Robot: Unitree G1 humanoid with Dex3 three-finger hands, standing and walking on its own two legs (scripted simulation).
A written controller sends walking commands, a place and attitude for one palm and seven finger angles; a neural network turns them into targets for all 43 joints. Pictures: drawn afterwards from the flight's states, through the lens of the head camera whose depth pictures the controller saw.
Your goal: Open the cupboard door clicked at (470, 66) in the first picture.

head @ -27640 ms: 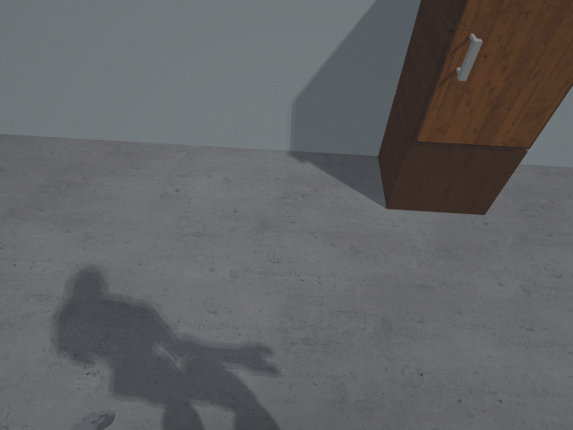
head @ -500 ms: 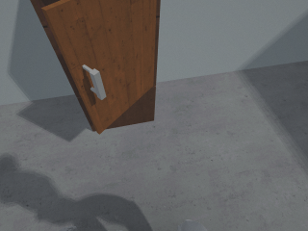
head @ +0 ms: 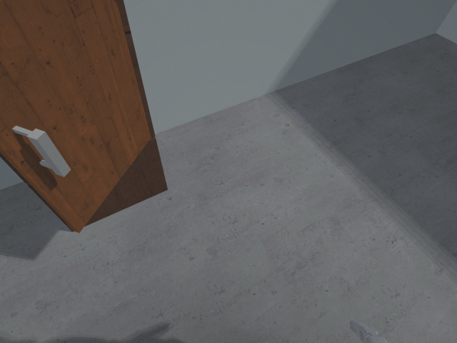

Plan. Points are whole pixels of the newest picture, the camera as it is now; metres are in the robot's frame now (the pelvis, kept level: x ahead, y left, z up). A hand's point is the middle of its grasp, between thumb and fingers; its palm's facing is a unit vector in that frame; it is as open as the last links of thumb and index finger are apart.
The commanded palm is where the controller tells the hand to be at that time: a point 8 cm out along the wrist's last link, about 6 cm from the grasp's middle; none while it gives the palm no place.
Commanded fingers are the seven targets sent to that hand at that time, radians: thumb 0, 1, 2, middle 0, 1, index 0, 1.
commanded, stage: walk to a spot facing it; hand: left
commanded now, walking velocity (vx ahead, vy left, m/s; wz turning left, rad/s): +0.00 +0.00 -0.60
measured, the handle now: (42, 151) +0.44 +0.44 +0.01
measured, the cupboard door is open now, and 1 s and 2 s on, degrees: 39 39 39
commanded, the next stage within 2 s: turn to face it in 1.92 s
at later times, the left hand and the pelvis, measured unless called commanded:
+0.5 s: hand (161, 340) +0.14 +0.14 -0.15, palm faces -0.29 -0.92 -0.27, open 7.4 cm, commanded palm none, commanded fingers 0.00 0.90 0.90 -0.20 -0.30 -0.20 -0.30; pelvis -0.02 -0.03 +0.01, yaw -18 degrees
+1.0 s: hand (238, 276) +0.27 +0.00 -0.15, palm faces -0.63 -0.76 -0.17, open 7.4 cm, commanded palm none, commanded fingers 0.00 0.90 0.90 -0.20 -0.30 -0.20 -0.30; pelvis +0.06 -0.08 +0.01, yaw -37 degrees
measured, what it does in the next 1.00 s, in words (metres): steps on the spot, turning right: right foot, then left foot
